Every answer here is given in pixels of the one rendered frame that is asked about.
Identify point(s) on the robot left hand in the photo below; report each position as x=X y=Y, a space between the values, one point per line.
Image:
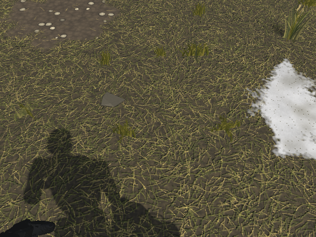
x=28 y=228

